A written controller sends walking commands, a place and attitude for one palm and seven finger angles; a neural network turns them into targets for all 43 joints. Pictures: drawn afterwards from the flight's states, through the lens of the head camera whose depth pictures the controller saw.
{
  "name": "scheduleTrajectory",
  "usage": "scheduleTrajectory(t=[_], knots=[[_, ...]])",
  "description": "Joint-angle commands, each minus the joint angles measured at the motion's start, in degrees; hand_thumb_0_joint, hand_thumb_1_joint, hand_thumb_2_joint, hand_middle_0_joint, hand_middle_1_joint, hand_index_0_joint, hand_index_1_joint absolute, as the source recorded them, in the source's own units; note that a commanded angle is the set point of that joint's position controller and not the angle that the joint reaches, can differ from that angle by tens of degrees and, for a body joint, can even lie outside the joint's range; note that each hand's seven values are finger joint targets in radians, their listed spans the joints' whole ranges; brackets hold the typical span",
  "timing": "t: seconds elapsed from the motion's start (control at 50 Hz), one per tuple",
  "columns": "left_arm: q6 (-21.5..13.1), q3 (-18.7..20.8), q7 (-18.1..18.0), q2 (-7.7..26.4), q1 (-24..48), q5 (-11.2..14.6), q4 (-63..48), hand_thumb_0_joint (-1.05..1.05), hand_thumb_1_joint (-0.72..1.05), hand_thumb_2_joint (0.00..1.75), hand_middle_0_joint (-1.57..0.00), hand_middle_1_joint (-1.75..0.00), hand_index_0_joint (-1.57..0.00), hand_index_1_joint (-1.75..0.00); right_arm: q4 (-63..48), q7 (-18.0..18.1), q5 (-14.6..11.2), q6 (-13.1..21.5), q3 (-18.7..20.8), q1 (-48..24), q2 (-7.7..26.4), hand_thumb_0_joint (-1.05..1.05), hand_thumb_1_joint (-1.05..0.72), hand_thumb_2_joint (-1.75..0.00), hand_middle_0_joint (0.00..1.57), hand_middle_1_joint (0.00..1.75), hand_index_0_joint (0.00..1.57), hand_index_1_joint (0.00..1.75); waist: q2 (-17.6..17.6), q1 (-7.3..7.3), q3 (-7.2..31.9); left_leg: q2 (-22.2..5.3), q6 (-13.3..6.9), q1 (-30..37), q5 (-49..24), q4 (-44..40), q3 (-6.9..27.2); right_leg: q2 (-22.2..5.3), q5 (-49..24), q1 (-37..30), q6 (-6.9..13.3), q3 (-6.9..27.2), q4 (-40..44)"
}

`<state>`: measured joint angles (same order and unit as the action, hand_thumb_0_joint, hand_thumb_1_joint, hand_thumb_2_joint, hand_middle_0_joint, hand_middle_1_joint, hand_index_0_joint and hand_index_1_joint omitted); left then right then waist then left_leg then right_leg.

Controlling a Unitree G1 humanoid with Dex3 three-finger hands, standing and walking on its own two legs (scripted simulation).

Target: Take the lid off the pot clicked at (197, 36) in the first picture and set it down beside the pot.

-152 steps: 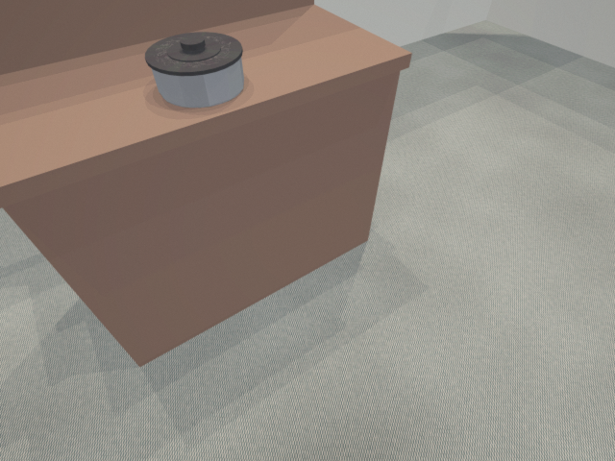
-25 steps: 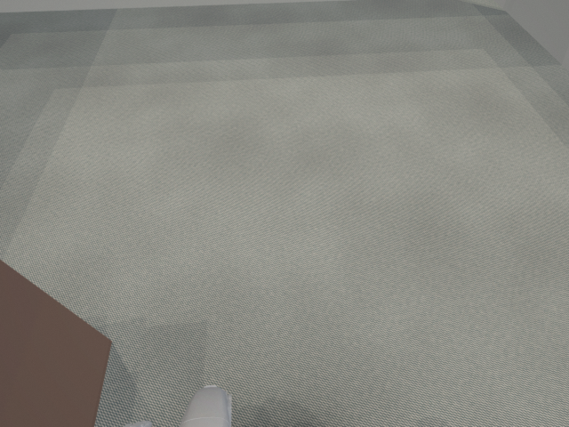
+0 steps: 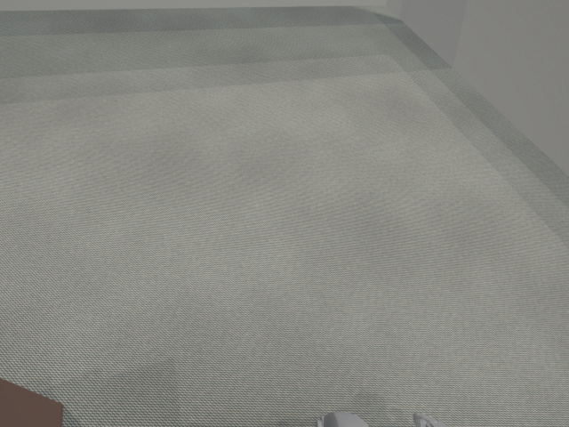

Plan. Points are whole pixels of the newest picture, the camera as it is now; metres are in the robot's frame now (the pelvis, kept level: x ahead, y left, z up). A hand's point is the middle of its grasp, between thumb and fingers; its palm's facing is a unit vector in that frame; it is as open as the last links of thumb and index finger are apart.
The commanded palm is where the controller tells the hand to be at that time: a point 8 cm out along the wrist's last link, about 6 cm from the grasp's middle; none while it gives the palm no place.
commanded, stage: walk to a spot facing it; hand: left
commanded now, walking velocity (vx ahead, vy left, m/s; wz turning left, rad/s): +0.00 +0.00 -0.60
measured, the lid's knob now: out of the picture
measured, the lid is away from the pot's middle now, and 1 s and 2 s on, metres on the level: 0.00 0.00 0.00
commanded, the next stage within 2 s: turn to face it in 1.58 s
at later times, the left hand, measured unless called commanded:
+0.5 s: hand (229, 402) +0.17 +0.09 -0.14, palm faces -0.29 -0.90 -0.32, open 7.4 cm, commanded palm none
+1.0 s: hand out of the picture +0.11 +0.15 -0.17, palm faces -0.39 -0.90 -0.21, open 7.4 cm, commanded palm none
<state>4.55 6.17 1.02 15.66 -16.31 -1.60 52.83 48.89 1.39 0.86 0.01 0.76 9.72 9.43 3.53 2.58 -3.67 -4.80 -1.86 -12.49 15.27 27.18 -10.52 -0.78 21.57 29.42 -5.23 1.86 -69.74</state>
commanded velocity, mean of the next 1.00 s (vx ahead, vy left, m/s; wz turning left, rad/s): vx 0.13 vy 0.00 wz -0.60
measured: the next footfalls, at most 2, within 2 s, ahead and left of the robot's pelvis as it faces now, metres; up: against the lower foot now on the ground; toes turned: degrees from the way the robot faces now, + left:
right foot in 0.32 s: +0.01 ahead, -0.14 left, +0.00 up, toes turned -19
left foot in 1.02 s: +0.21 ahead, +0.00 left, +0.00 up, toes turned -33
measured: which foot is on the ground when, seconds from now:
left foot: down 0.00-0.32, up 0.34-1.00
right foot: up 0.00-0.30, down 0.32-1.00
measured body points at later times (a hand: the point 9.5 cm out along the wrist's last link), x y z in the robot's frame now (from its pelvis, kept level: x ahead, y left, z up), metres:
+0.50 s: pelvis -0.01 -0.07 -0.01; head +0.01 -0.12 +0.44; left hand +0.18 +0.14 -0.12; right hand -0.07 -0.31 -0.18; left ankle +0.01 +0.11 -0.65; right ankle -0.03 -0.13 -0.74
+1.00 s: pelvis +0.08 -0.05 -0.01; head +0.11 -0.05 +0.44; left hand +0.14 +0.19 -0.16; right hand +0.11 -0.35 -0.11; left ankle +0.17 +0.03 -0.74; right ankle -0.03 -0.13 -0.74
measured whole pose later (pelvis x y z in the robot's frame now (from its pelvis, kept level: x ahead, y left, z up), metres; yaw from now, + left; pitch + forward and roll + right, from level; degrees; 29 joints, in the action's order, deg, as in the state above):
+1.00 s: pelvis +0.08 -0.05 -0.01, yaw -33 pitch +1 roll +0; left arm 0.2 4.3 0.1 11.3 -26.8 -1.2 57.8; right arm 48.3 -0.2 0.5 1.1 2.6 4.1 11.7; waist 1.7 5.8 -1.7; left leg -0.6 3.2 -19.4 17.0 32.0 -0.6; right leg 6.2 18.4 8.8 1.7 13.5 -27.3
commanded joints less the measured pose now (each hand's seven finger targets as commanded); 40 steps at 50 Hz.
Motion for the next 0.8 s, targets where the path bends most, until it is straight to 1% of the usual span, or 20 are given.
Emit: scheduleTrajectory(t=[0.0,0.06,0.12,0.2,0.24,0.26,0.28,0.3,0.32,0.34,0.36,0.38,0.4,0.44,0.46,0.5,0.58,0.62,0.68,0.78], knots=[[-1.0,0.2,0.6,1.6,1.7,0.3,-4.4,0.00,0.90,0.90,-0.20,-0.30,-0.20,-0.30,-1.7,0.9,-0.1,1.1,3.6,6.4,10.7,0.00,-0.90,-0.90,0.20,0.30,0.20,0.30,-13.4,-3.29,4.9,-13.6,-3.8,11.0,-26.6,-8.6,7.0,-1.8,-0.3,4.8,-0.8,-2.4,3.7],[-0.9,-0.2,0.7,0.7,4.5,0.4,-4.9,0.00,0.90,0.90,-0.20,-0.30,-0.20,-0.30,-0.3,0.9,0.1,1.0,4.1,8.5,11.1,0.00,-0.90,-0.90,0.20,0.30,0.20,0.30,-14.0,-4.23,4.4,-14.9,-4.7,12.3,-27.9,-8.3,5.5,-2.7,0.9,4.0,-0.6,-4.0,9.4],[-1.0,-0.5,0.7,0.0,7.3,0.4,-5.6,0.00,0.90,0.90,-0.20,-0.30,-0.20,-0.30,0.9,0.6,0.4,0.9,4.6,9.3,11.7,0.00,-0.90,-0.90,0.20,0.30,0.20,0.30,-15.3,-4.99,3.6,-16.2,-5.1,10.2,-26.2,-7.9,3.4,-3.3,2.5,0.6,0.2,-5.7,16.4],[-1.8,-0.9,0.6,-0.3,8.4,0.4,-6.0,0.00,0.90,0.90,-0.20,-0.30,-0.20,-0.30,2.0,0.1,0.7,0.7,5.4,9.3,13.0,0.00,-0.90,-0.90,0.20,0.30,0.20,0.30,-16.0,-5.08,4.5,-18.6,-5.0,8.7,-25.3,-5.2,1.9,-2.5,3.8,-4.9,2.1,-7.1,25.1],[-2.3,-0.8,0.3,0.2,6.8,0.3,-5.7,0.00,0.90,0.90,-0.20,-0.30,-0.20,-0.30,2.4,-0.2,0.6,0.6,5.6,9.2,13.1,0.00,-0.90,-0.90,0.20,0.30,0.20,0.30,-14.6,-3.98,5.8,-18.1,-2.9,7.9,-25.0,-1.1,-0.3,-1.4,-0.3,-9.7,3.3,-7.8,32.8],[-2.8,-0.5,0.2,1.1,4.3,0.2,-5.1,0.00,0.90,0.90,-0.20,-0.30,-0.20,-0.30,2.3,-0.3,0.4,0.5,5.6,8.8,13.0,0.00,-0.90,-0.90,0.20,0.30,0.20,0.30,-12.1,-2.34,7.1,-17.2,-0.5,5.5,-22.9,3.9,-2.4,-1.1,-6.8,-15.6,4.0,-8.2,39.3],[-3.5,0.2,-0.3,4.8,0.0,-0.1,-3.8,0.00,0.90,0.90,-0.20,-0.30,-0.20,-0.30,1.9,-0.6,-0.1,0.4,5.3,9.3,11.5,0.00,-0.90,-0.90,0.20,0.30,0.20,0.30,-3.4,-0.08,9.8,-15.0,2.9,-2.2,-15.7,14.3,-4.5,-5.2,-16.1,-26.6,6.0,-2.6,46.5],[-4.3,1.5,-1.3,12.2,-3.4,-0.4,-3.0,0.00,0.90,0.90,-0.20,-0.30,-0.20,-0.30,-0.9,-0.9,-0.2,0.0,3.8,7.6,6.6,0.00,-0.90,-0.90,0.20,0.30,0.20,0.30,16.2,1.71,9.4,-5.7,6.6,-19.7,17.9,28.7,-5.0,-20.6,-35.9,-33.5,11.9,19.4,50.3],[-3.7,2.0,-2.0,14.0,-5.0,0.9,-2.6,0.00,0.90,0.90,-0.20,-0.30,-0.20,-0.30,-2.0,-0.2,-0.1,-0.9,3.8,5.0,8.0,0.00,-0.90,-0.90,0.20,0.30,0.20,0.30,13.3,2.54,10.7,-3.2,6.6,-22.2,23.4,36.8,4.3,-23.6,-46.3,-31.0,16.8,21.0,48.6],[-3.6,1.9,-2.6,11.7,-3.7,1.0,-2.8,0.00,0.90,0.90,-0.20,-0.30,-0.20,-0.30,-1.8,0.1,-0.2,-1.4,4.0,4.1,8.2,0.00,-0.90,-0.90,0.20,0.30,0.20,0.30,8.7,1.66,8.5,-4.5,6.1,-22.9,19.3,39.9,8.0,-21.2,-44.1,-28.4,16.8,16.8,48.1],[-3.7,1.6,-2.7,10.1,-0.5,1.0,-3.4,0.00,0.90,0.90,-0.20,-0.30,-0.20,-0.30,-1.0,0.1,-0.1,-1.5,3.9,3.3,7.7,0.00,-0.90,-0.90,0.20,0.30,0.20,0.30,9.7,0.50,6.8,-4.6,6.1,-23.8,15.6,41.3,9.0,-17.9,-40.8,-26.8,15.6,15.9,48.3],[-3.9,0.8,-2.6,8.2,2.5,1.1,-4.2,0.00,0.90,0.90,-0.20,-0.30,-0.20,-0.30,0.1,0.0,0.1,-1.6,4.1,3.6,8.6,0.00,-0.90,-0.90,0.20,0.30,0.20,0.30,6.8,-1.10,4.9,-4.4,6.7,-23.5,11.0,42.3,9.9,-15.4,-39.5,-25.3,14.5,13.4,48.5],[-4.2,0.2,-2.5,6.7,4.4,1.3,-5.0,0.00,0.90,0.90,-0.20,-0.30,-0.20,-0.30,0.8,-0.1,0.3,-1.7,4.3,4.9,8.7,0.00,-0.90,-0.90,0.20,0.30,0.20,0.30,4.8,-2.36,4.5,-4.4,7.2,-22.3,7.3,42.0,10.1,-13.4,-40.1,-24.0,13.5,10.7,48.7],[-4.6,0.1,-2.3,6.1,5.3,1.3,-5.3,0.00,0.90,0.90,-0.20,-0.30,-0.20,-0.30,2.0,-0.3,0.4,-1.8,4.3,6.9,8.4,0.00,-0.90,-0.90,0.20,0.30,0.20,0.30,3.2,-3.39,6.2,-3.7,8.0,-20.7,4.0,40.3,9.7,-11.1,-38.4,-24.4,12.7,8.5,49.1],[-4.8,0.1,-2.1,6.2,4.4,1.4,-5.2,0.00,0.90,0.90,-0.20,-0.30,-0.20,-0.30,2.0,-0.3,0.6,-1.9,4.3,6.8,8.3,0.00,-0.90,-0.90,0.20,0.30,0.20,0.30,3.7,-3.15,6.2,-3.4,8.4,-20.6,3.2,39.7,9.4,-10.6,-34.9,-24.2,12.5,8.9,50.0],[-5.1,0.2,-1.8,6.4,2.3,1.3,-4.6,0.00,0.90,0.90,-0.20,-0.30,-0.20,-0.30,1.4,-0.4,0.8,-1.9,4.4,4.7,8.7,0.00,-0.90,-0.90,0.20,0.30,0.20,0.30,4.3,-2.09,5.3,-3.0,8.7,-22.3,2.8,38.3,9.8,-10.5,-26.8,-24.7,13.1,12.3,51.8],[-5.8,0.6,-1.2,6.7,-0.7,1.0,-3.6,0.00,0.90,0.90,-0.20,-0.30,-0.20,-0.30,-0.3,-1.0,1.0,-1.1,4.5,0.0,8.9,0.00,-0.90,-0.90,0.20,0.30,0.20,0.30,3.3,-0.73,3.2,-2.7,8.7,-25.2,2.2,35.1,10.5,-10.8,-11.1,-25.1,14.7,18.0,55.0],[-6.2,0.7,-1.0,6.8,-2.1,0.9,-3.1,0.00,0.90,0.90,-0.20,-0.30,-0.20,-0.30,-1.2,-1.3,0.9,-0.6,4.5,-2.6,9.0,0.00,-0.90,-0.90,0.20,0.30,0.20,0.30,2.9,-0.11,2.1,-2.3,8.5,-25.8,2.0,32.9,10.8,-10.7,-5.9,-24.8,15.4,20.4,56.2],[-6.7,0.7,-0.9,6.4,-4.5,0.8,-2.3,0.00,0.90,0.90,-0.20,-0.30,-0.20,-0.30,-2.6,-1.6,0.8,0.0,4.4,-5.7,8.6,0.00,-0.90,-0.90,0.20,0.30,0.20,0.30,3.4,0.68,1.2,-1.5,8.0,-26.4,2.0,29.9,11.3,-10.6,-3.4,-25.2,16.1,23.7,57.0],[-7.1,0.4,-1.1,6.1,-7.1,0.5,-1.2,0.00,0.90,0.90,-0.20,-0.30,-0.20,-0.30,-4.6,-1.8,0.4,0.9,4.1,-9.1,7.7,0.00,-0.90,-0.90,0.20,0.30,0.20,0.30,3.0,1.22,0.9,0.5,7.2,-24.1,3.0,23.9,11.4,-10.2,-7.1,-25.5,16.6,25.8,56.3]])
